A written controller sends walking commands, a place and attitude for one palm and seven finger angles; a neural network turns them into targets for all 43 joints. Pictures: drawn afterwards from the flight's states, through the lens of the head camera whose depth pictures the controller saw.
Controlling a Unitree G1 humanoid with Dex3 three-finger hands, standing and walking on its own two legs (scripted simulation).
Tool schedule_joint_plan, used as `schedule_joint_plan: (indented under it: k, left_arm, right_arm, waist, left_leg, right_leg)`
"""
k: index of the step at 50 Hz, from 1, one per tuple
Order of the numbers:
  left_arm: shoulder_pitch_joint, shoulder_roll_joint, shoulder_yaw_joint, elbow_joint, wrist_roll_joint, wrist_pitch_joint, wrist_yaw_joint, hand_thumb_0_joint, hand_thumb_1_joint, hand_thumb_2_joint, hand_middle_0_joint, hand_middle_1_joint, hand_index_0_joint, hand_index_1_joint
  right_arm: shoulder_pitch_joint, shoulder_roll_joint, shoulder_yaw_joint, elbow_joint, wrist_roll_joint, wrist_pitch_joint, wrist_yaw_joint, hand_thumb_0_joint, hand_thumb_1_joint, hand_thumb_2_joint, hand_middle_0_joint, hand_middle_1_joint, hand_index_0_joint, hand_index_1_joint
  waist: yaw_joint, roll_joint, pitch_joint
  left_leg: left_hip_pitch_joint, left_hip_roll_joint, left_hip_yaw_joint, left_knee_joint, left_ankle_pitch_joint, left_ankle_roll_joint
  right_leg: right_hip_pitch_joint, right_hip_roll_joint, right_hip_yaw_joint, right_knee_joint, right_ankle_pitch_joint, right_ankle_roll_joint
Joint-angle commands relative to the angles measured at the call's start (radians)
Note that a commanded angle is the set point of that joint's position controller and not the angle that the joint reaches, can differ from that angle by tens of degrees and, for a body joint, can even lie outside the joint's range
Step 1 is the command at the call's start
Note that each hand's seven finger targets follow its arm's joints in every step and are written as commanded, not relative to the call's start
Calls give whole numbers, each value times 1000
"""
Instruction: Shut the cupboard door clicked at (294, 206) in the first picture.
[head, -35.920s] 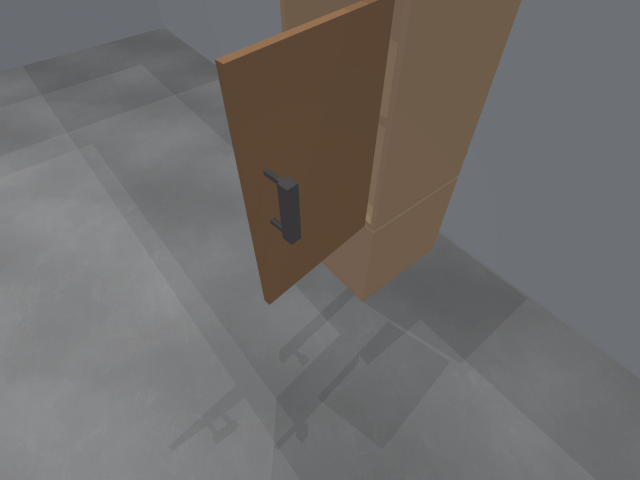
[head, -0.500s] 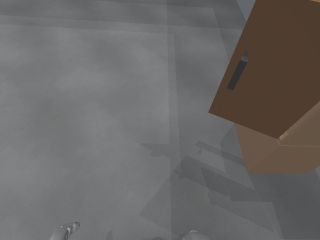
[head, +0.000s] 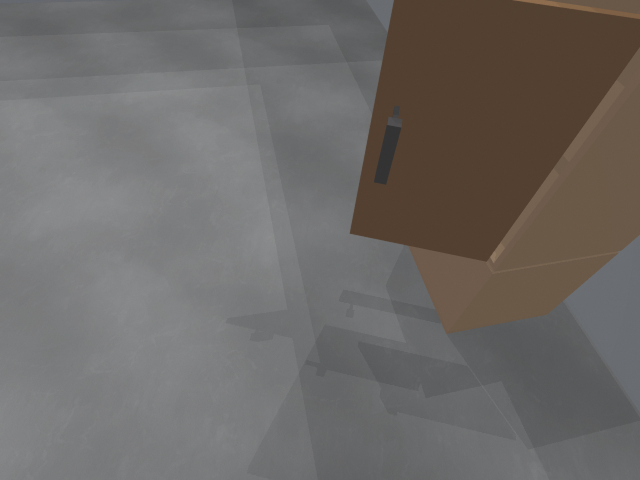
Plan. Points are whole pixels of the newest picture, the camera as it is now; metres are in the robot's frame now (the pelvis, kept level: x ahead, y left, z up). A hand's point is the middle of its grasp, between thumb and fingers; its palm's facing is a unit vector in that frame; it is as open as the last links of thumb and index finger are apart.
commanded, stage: turn to face it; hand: left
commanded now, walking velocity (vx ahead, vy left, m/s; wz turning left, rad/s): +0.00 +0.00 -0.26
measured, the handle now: (388, 145) +0.70 -0.09 -0.01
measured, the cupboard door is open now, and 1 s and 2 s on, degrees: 66 66 66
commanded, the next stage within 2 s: take the last steps up to it in 0.06 s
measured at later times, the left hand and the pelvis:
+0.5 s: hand out of the picture +0.10 +0.15 -0.16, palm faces -0.08 -0.98 -0.20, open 7.4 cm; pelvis +0.06 -0.04 +0.01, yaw -6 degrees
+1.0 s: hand (316, 342) +0.35 +0.02 -0.16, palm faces -0.25 -0.94 -0.25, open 7.4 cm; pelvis +0.19 -0.14 -0.01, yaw -12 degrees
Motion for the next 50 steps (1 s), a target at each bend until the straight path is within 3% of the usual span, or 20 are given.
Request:
schedule_joint_plan:
  k: [1,3,8,11,12,13,14,15,19,23,26,27,28,29,32,37,42,45,47,50]
  left_arm:
    - [-25,103,36,-91,7,-23,-4,0,900,900,-200,-300,-200,-300]
    - [-18,75,32,-78,5,-19,-11,0,900,900,-200,-300,-200,-300]
    - [-35,40,17,-69,5,-22,-14,0,900,900,-200,-300,-200,-300]
    - [56,72,29,-32,10,-27,-24,0,900,900,-200,-300,-200,-300]
    - [97,126,43,-20,19,-32,-23,0,900,900,-200,-300,-200,-300]
    - [129,223,61,-6,27,-39,-16,0,900,900,-200,-300,-200,-300]
    - [168,246,64,-2,15,-34,-10,0,900,900,-200,-300,-200,-300]
    - [149,209,63,4,17,-49,0,0,900,900,-200,-300,-200,-300]
    - [41,130,37,-7,18,-76,5,0,900,900,-200,-300,-200,-300]
    - [69,152,37,25,19,-81,-3,0,900,900,-200,-300,-200,-300]
    - [48,139,39,40,8,-76,-9,0,900,900,-200,-300,-200,-300]
    - [54,106,30,35,2,-74,-14,0,900,900,-200,-300,-200,-300]
    - [92,41,18,21,-3,-72,-24,0,900,900,-200,-300,-200,-300]
    - [19,67,9,-23,9,-79,-27,0,900,900,-200,-300,-200,-300]
    - [-27,73,29,-5,25,-62,-37,0,900,900,-200,-300,-200,-300]
    - [-16,19,18,11,14,-39,-50,0,900,900,-200,-300,-200,-300]
    - [-58,19,12,0,16,-49,-50,0,900,900,-200,-300,-200,-300]
    - [95,70,24,43,18,-74,-38,0,900,900,-200,-300,-200,-300]
    - [254,228,48,99,14,-98,-2,0,900,900,-200,-300,-200,-300]
    - [49,154,17,55,13,-90,33,0,900,900,-200,-300,-200,-300]
  right_arm:
    - [98,-222,-45,-38,-16,-21,-28,0,-900,-900,200,300,200,300]
    - [63,-191,-39,-36,-16,-21,-29,0,-900,-900,200,300,200,300]
    - [97,-201,-55,6,-12,-10,-22,0,-900,-900,200,300,200,300]
    - [70,-208,-64,9,-6,-1,-15,0,-900,-900,200,300,200,300]
    - [51,-180,-62,0,0,-1,-10,0,-900,-900,200,300,200,300]
    - [12,-104,-45,-34,8,-2,-2,0,-900,-900,200,300,200,300]
    - [-86,-124,-39,-69,-2,4,3,0,-900,-900,200,300,200,300]
    - [-93,-129,-46,-57,-1,4,-2,0,-900,-900,200,300,200,300]
    - [-11,-106,-47,-2,-7,-13,16,0,-900,-900,200,300,200,300]
    - [4,-79,-38,-5,-6,-27,15,0,-900,-900,200,300,200,300]
    - [123,-88,-36,42,-8,-50,1,0,-900,-900,200,300,200,300]
    - [204,-139,-46,71,-13,-61,-6,0,-900,-900,200,300,200,300]
    - [298,-251,-69,92,-31,-68,-15,0,-900,-900,200,300,200,300]
    - [373,-304,-74,94,-28,-60,-25,0,-900,-900,200,300,200,300]
    - [223,-207,-46,70,-22,-61,-31,0,-900,-900,200,300,200,300]
    - [191,-176,-43,90,-18,-72,-26,0,-900,-900,200,300,200,300]
    - [180,-186,-61,104,-17,-53,-11,0,-900,-900,200,300,200,300]
    - [159,-166,-57,110,-8,-42,-3,0,-900,-900,200,300,200,300]
    - [180,-33,-28,77,17,-32,2,0,-900,-900,200,300,200,300]
    - [214,-55,-27,121,28,-1,-16,0,-900,-900,200,300,200,300]
  waist:
    - [-24,262,-87]
    - [-6,228,-93]
    - [-28,242,-110]
    - [13,166,-117]
    - [41,43,-102]
    - [69,-240,-53]
    - [119,-219,10]
    - [88,-238,19]
    - [1,-89,-3]
    - [2,-99,-16]
    - [-53,-45,-51]
    - [-85,52,-79]
    - [-109,318,-133]
    - [-143,304,-114]
    - [-65,211,24]
    - [-25,208,-1]
    - [-31,231,15]
    - [51,129,-52]
    - [91,-235,-207]
    - [18,-236,-174]
  left_leg:
    - [190,341,-311,-268,503,195]
    - [228,273,-160,-223,610,168]
    - [227,253,-88,-182,564,147]
    - [82,224,-51,-136,140,75]
    - [-64,158,12,-33,-102,29]
    - [-277,10,120,180,-339,-33]
    - [-318,4,35,371,-362,-28]
    - [-375,20,-36,473,-291,-22]
    - [-235,50,-7,412,-135,-37]
    - [-132,24,38,153,-100,-39]
    - [122,-5,81,-106,71,-35]
    - [308,57,-1,-182,83,-13]
    - [477,324,-359,-265,38,91]
    - [463,490,-561,-332,59,193]
    - [237,407,-351,-370,123,153]
    - [218,295,-12,-338,384,105]
    - [137,268,41,-303,270,89]
    - [78,176,102,-80,275,25]
    - [-126,-7,91,349,-369,-35]
    - [-77,39,-69,426,-323,-30]
  right_leg:
    - [-198,-45,-7,431,-151,26]
    - [-188,-56,-38,386,-102,35]
    - [-33,-36,-126,67,-28,25]
    - [191,-25,-145,-208,149,6]
    - [294,-115,-17,-326,44,-29]
    - [346,-327,304,-471,-110,-133]
    - [243,-405,380,-539,-153,-216]
    - [243,-371,422,-538,-136,-248]
    - [164,-268,142,-457,131,-218]
    - [172,-253,121,-422,228,-217]
    - [93,-188,83,-295,236,-160]
    - [-31,-139,42,-141,221,-118]
    - [-244,-21,-62,123,27,-51]
    - [-335,-14,-67,351,-177,-35]
    - [-369,-108,-6,541,-5,-8]
    - [-266,-123,-83,311,138,22]
    - [-83,-83,-174,20,227,18]
    - [201,-52,-183,-192,328,1]
    - [431,-442,212,-293,833,-135]
    - [268,-416,142,-262,1052,-199]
